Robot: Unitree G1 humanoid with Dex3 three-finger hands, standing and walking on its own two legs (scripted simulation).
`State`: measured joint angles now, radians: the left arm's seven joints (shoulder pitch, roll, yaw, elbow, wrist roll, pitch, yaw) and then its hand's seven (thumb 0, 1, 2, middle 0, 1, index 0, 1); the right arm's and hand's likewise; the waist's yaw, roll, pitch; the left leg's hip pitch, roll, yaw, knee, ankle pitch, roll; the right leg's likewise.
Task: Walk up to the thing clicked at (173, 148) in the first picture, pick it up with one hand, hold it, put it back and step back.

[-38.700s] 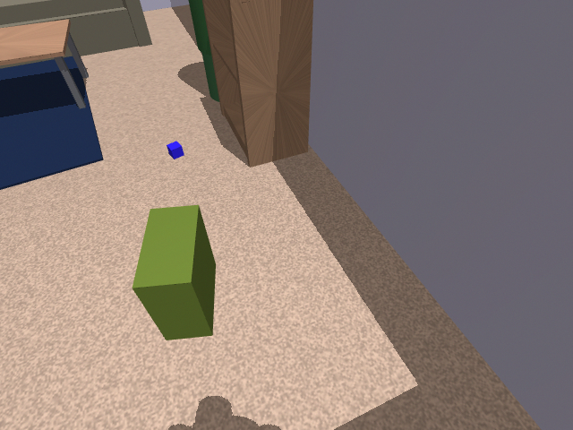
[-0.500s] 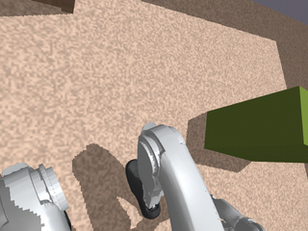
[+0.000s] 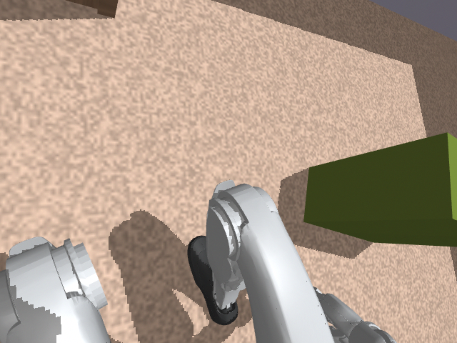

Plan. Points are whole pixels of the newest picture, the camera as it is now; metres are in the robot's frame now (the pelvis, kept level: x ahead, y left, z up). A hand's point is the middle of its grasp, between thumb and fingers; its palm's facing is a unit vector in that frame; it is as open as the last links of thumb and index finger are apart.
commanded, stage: close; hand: left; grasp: from above
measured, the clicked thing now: out of the picture +0.45 +0.35 -0.27
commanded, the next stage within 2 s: settle in 0.48 s
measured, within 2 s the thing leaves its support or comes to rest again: leaves its support in 0.88 s
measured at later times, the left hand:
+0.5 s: hand out of the picture +0.43 +0.36 -0.24, palm faces -0.46 -0.11 -0.88, open 9.5 cm
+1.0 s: hand out of the picture +0.44 +0.36 -0.21, palm faces -0.41 -0.10 -0.91, open 9.3 cm
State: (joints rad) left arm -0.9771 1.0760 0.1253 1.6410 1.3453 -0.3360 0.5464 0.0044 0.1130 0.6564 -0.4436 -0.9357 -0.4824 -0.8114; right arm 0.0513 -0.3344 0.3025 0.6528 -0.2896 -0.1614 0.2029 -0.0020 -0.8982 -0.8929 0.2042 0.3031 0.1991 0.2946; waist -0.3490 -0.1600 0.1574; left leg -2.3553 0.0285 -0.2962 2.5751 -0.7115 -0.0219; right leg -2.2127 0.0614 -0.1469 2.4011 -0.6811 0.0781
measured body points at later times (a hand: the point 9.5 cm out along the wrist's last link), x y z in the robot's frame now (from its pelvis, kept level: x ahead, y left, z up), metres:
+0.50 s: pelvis +0.00 +0.00 +0.00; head +0.26 +0.14 +0.34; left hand +0.45 +0.36 -0.19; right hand +0.08 -0.25 -0.06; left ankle +0.06 +0.13 -0.26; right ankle +0.11 -0.13 -0.26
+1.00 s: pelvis +0.00 +0.00 +0.01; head +0.26 +0.14 +0.35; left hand +0.45 +0.36 -0.16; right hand +0.09 -0.26 -0.06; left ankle +0.06 +0.13 -0.26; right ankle +0.11 -0.13 -0.26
